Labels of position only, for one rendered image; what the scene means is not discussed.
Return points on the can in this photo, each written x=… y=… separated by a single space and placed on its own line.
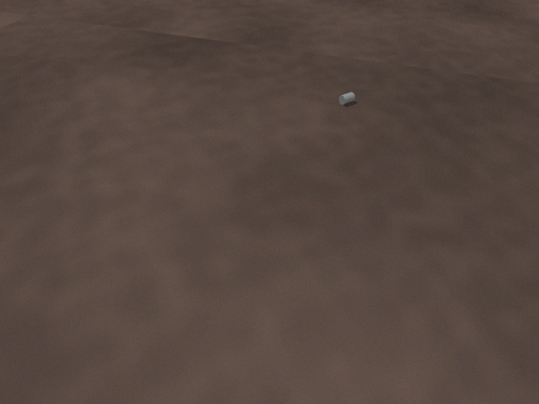
x=346 y=98

